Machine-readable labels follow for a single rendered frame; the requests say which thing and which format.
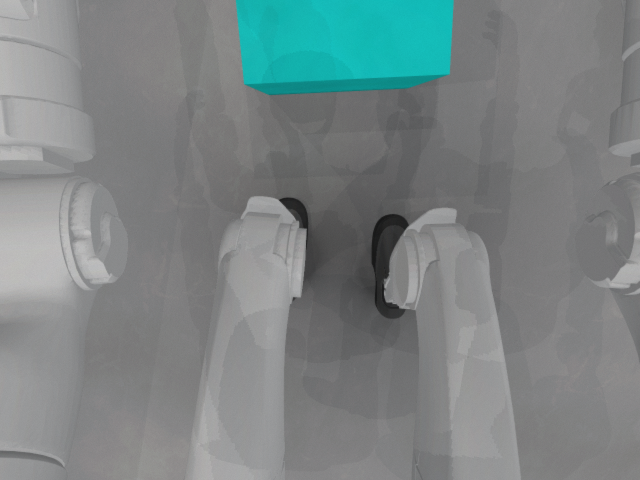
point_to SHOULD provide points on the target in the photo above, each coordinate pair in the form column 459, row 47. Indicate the right robot forearm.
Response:
column 624, row 136

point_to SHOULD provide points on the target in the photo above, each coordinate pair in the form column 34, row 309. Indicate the robot left thigh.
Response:
column 238, row 427

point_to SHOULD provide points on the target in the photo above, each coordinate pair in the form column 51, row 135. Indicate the left robot upper arm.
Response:
column 61, row 239

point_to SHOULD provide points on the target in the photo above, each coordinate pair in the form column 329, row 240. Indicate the carton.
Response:
column 317, row 46

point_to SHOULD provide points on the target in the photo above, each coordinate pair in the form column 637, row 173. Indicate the robot left foot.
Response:
column 298, row 210

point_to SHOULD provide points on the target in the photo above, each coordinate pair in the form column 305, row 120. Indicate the left robot forearm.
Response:
column 43, row 125

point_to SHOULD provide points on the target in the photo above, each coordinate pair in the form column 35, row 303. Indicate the right robot upper arm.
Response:
column 608, row 246

